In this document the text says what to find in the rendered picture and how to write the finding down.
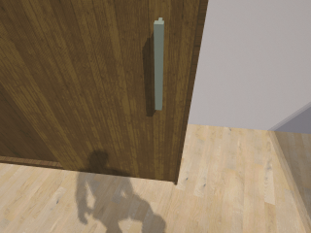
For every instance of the handle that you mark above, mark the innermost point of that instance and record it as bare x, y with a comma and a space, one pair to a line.
158, 60

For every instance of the wardrobe door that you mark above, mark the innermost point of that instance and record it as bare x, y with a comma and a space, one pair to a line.
83, 74
18, 138

